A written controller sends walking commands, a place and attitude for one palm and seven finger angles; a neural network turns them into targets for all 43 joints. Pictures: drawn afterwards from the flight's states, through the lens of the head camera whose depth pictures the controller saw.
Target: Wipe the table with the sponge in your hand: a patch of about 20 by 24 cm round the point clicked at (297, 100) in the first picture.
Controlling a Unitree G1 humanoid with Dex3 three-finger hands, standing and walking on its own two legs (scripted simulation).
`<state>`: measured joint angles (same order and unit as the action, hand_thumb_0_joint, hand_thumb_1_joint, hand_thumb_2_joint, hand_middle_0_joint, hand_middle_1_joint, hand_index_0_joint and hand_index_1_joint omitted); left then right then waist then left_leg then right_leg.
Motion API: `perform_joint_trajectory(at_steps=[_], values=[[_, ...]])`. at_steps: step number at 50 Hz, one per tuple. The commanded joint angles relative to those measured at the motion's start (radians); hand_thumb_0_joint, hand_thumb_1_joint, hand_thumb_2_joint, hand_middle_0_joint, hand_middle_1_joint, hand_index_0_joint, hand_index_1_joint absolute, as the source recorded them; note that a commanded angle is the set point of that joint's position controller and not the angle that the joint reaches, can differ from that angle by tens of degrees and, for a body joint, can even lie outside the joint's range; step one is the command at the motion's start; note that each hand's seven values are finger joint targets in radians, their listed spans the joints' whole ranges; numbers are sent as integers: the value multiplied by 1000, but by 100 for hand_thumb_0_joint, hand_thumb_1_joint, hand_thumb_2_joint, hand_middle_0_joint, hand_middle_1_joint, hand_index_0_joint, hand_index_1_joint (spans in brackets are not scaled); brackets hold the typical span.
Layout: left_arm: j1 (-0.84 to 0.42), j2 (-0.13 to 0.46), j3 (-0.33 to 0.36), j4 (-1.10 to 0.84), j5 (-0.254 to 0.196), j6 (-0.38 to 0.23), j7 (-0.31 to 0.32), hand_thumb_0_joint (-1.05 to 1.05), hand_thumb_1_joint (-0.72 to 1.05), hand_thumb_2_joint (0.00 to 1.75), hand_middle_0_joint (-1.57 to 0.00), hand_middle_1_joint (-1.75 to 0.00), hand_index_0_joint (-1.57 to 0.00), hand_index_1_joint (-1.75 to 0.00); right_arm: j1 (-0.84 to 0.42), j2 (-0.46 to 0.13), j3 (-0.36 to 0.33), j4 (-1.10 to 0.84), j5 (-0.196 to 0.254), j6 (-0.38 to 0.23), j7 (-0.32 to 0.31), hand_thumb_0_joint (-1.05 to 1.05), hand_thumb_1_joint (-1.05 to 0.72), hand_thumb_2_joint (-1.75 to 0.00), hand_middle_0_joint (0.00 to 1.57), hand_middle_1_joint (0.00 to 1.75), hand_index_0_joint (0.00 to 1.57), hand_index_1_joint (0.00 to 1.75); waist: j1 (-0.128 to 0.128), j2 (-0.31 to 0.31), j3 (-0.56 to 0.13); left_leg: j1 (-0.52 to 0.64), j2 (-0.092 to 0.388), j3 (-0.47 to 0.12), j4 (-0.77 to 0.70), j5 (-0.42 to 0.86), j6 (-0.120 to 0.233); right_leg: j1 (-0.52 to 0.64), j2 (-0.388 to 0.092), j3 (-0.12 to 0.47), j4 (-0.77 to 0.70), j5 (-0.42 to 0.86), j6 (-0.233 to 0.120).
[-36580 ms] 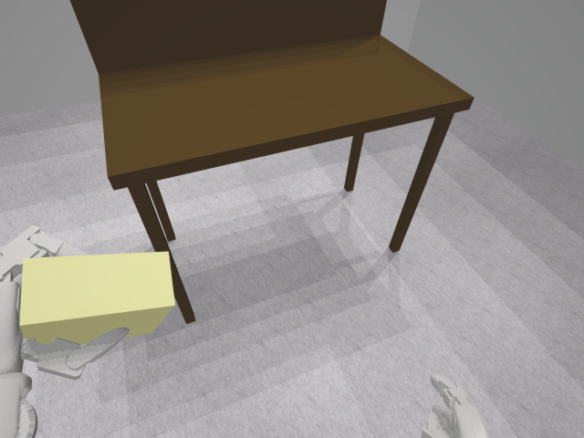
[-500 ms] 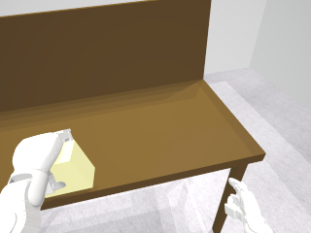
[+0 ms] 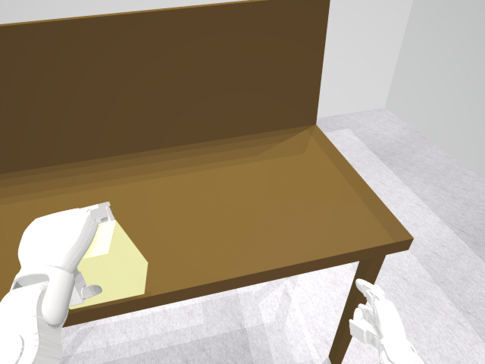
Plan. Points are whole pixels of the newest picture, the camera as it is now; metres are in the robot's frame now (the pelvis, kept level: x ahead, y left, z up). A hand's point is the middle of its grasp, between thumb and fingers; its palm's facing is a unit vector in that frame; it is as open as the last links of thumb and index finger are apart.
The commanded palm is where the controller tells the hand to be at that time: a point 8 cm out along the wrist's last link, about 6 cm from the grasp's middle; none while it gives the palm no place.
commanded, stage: step back with the hand held close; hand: left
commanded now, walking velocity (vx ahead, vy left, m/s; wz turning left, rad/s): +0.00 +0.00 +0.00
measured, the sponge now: (98, 273) +0.19 +0.28 +0.09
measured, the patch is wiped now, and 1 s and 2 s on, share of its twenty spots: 1.00 1.00 1.00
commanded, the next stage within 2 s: stop stepping back and stand still in 1.34 s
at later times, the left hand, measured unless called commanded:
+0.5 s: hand (101, 227) +0.21 +0.25 +0.18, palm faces +0.34 -0.81 -0.48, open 10.1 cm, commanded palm +0.15 +0.29 +0.20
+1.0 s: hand (62, 268) +0.14 +0.26 +0.19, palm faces +0.48 -0.80 -0.36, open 10.1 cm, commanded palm +0.08 +0.29 +0.20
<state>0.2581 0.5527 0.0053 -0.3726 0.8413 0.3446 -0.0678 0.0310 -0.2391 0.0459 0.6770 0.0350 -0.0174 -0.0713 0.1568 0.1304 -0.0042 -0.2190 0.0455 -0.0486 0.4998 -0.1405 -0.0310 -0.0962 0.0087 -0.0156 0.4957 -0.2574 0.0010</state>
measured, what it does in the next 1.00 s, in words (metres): lifts its left foot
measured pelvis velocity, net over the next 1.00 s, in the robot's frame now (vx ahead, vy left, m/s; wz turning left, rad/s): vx -0.07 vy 0.00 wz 0.02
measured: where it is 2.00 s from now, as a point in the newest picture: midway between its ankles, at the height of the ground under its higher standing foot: outside the picture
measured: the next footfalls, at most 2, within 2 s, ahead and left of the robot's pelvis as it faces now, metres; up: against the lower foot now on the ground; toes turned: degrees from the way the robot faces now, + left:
left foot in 1.16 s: -0.06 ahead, +0.14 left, +0.00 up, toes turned +4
right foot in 1.44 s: -0.14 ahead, -0.14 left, +0.00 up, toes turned -3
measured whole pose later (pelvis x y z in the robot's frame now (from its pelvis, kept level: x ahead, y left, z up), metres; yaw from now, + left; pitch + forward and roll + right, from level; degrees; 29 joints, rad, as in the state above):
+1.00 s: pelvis -0.07 +0.00 -0.03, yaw +1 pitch +0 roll -3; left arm 0.37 0.38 0.40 -0.57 -0.02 -0.15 0.14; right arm 0.20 -0.21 0.04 0.57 0.01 -0.12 -0.06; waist 0.02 0.03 0.00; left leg -0.57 0.03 -0.06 0.83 -0.38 0.01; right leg -0.44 0.04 -0.02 0.70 -0.24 0.01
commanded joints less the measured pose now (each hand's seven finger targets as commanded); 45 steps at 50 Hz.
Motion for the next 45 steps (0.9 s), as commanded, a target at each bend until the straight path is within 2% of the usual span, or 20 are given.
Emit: perform_joint_trajectory(at_steps=[1, 2, 3, 4, 5, 6, 7, 9, 10, 11, 12, 15, 17, 21, 25, 31, 34, 36, 42, 45], values=[[-222, 235, 182, -211, 33, -3, 51, 0, 10, 130, -120, -160, -120, -160, -265, -95, -32, -201, -1, -61, -8, 0, -90, -90, 20, 30, 20, 30, -3, 5, -79, 67, -62, 3, -109, -146, 45, -105, 50, 56, -137, -70, -62], [-212, 168, 127, -69, 44, 9, 49, 0, 10, 130, -120, -160, -120, -160, -245, -94, -28, -182, -2, -57, -14, 0, -90, -90, 20, 30, 20, 30, -20, -59, -33, 47, -64, 15, -105, -162, 42, -139, 47, 27, -143, -97, -56], [-360, 0, 330, -296, -821, -224, 93, 0, 10, 130, -120, -160, -120, -160, -99, -62, -16, -390, 13, -67, -13, 0, -90, -90, 20, 30, 20, 30, -124, -254, 138, 6, -52, 16, 72, -374, 72, -451, -29, 162, -297, -244, -52], [-194, 127, 367, -110, -815, -301, 120, 0, 10, 130, -120, -160, -120, -160, 10, -55, 7, -282, -24, -71, -20, 0, -90, -90, 20, 30, 20, 30, -125, -445, 68, 43, -76, 28, 224, -340, 64, -509, -89, 184, -319, -335, -88], [-166, 78, 378, -208, -862, -348, 134, 0, 10, 130, -120, -160, -120, -160, 56, -56, -6, -263, -22, -69, -24, 0, -90, -90, 20, 30, 20, 30, -132, -475, -19, 60, -72, 29, 329, -264, 56, -478, -144, 187, -286, -202, -104], [-193, 103, 403, -305, -874, -385, 151, 0, 10, 130, -120, -160, -120, -160, 56, -72, -2, -271, -32, -78, -27, 0, -90, -90, 20, 30, 20, 30, -143, -370, -48, 74, -55, 24, 307, -236, 54, -457, -161, 205, -242, -71, -108], [-195, 72, 396, -368, -895, -415, 162, 0, 10, 130, -120, -160, -120, -160, 57, -73, 0, -265, -31, -84, -30, 0, -90, -90, 20, 30, 20, 30, -158, -247, -97, 53, -31, 18, 223, -209, 56, -387, -178, 156, -157, 19, -97], [-130, 61, 435, -427, -910, -455, 185, 0, 10, 130, -120, -160, -120, -160, 54, -128, -21, -273, -41, -93, -33, 0, -90, -90, 20, 30, 20, 30, -141, 55, -90, -46, 39, -96, 19, -184, 86, -289, -108, 93, 3, 123, -63], [-79, 66, 472, -453, -906, -473, 195, 0, 10, 130, -120, -160, -120, -160, 66, -146, -36, -285, -40, -94, -27, 0, -90, -90, 20, 30, 20, 30, -121, 139, -108, -105, 88, -172, -51, -114, 108, -211, -55, 53, 56, 155, -37], [-23, 112, 533, -476, -911, -498, 203, 0, 10, 130, -120, -160, -120, -160, 76, -143, -43, -287, -36, -97, -20, 0, -90, -90, 20, 30, 20, 30, -112, 206, -132, -165, 107, -213, -124, -222, 118, -153, -22, 28, 93, 61, -20], [43, 60, 520, -485, -903, -517, 201, 0, 10, 130, -120, -160, -120, -160, 81, -122, -43, -294, -39, -108, -15, 0, -90, -90, 20, 30, 20, 30, -116, 224, -146, -190, 91, -217, -142, -218, 117, -133, 7, 1, 140, 34, -13], [160, 45, 543, -476, -901, -545, 202, 0, 10, 130, -120, -160, -120, -160, 93, -116, -52, -273, -45, -129, -4, 0, -90, -90, 20, 30, 20, 30, -116, 130, -170, -122, 97, -196, -63, 100, 112, -168, 6, 0, 64, 61, -6], [212, 27, 533, -453, -906, -552, 199, 0, 10, 130, -120, -160, -120, -160, 102, -117, -58, -259, -39, -136, 0, 0, -90, -90, 20, 30, 20, 30, -126, 39, -197, -78, 102, -195, -51, 173, 99, -167, 7, -3, 53, 88, -1], [220, 31, 529, -441, -906, -561, 204, 0, 10, 130, -120, -160, -120, -160, 102, -126, -75, -249, -27, -140, -7, 0, -90, -90, 20, 30, 20, 30, -140, -59, -224, -107, 80, -140, 14, 105, 79, -126, -55, 34, 31, 270, -15], [221, 45, 535, -465, -904, -575, 219, 0, 10, 130, -120, -160, -120, -160, 105, -114, -79, -237, -25, -143, -12, 0, -90, -90, 20, 30, 20, 30, -149, -92, -223, -137, 59, -98, 73, -28, 71, -190, -113, 78, 41, 307, -28], [197, 84, 574, -485, -901, -578, 242, 0, 10, 130, -120, -160, -120, -160, 107, -115, -83, -227, -30, -142, -21, 0, -90, -90, 20, 30, 20, 30, -162, -91, -173, -191, 33, -92, 89, -263, 66, -286, -146, 133, 26, 158, -51], [150, 44, 541, -446, -899, -575, 242, 0, 10, 130, -120, -160, -120, -160, 103, -108, -76, -227, -30, -139, -19, 0, -90, -90, 20, 30, 20, 30, -168, -105, -113, -242, 29, -101, 110, -408, 69, -364, -133, 139, -2, -29, -49], [129, 58, 548, -432, -896, -567, 244, 0, 10, 130, -120, -160, -120, -160, 102, -120, -81, -231, -29, -136, -23, 0, -90, -90, 20, 30, 20, 30, -171, -91, -113, -215, 30, -105, 121, -406, 70, -398, -134, 140, 4, -58, -55], [43, -7, 502, -431, -867, -561, 232, 0, 10, 130, -120, -160, -120, -160, 95, -138, -78, -261, -28, -152, -19, 0, -90, -90, 20, 30, 20, 30, -160, 131, -108, -406, 182, -276, -186, -634, 144, -213, 35, 8, 286, -107, 20], [9, -10, 486, -409, -861, -562, 220, 0, 10, 130, -120, -160, -120, -160, 102, -125, -78, -260, -28, -160, -3, 0, -90, -90, 20, 30, 20, 30, -146, 47, -87, -432, 170, -208, -78, -492, 142, -164, 18, 37, 205, -58, 11]])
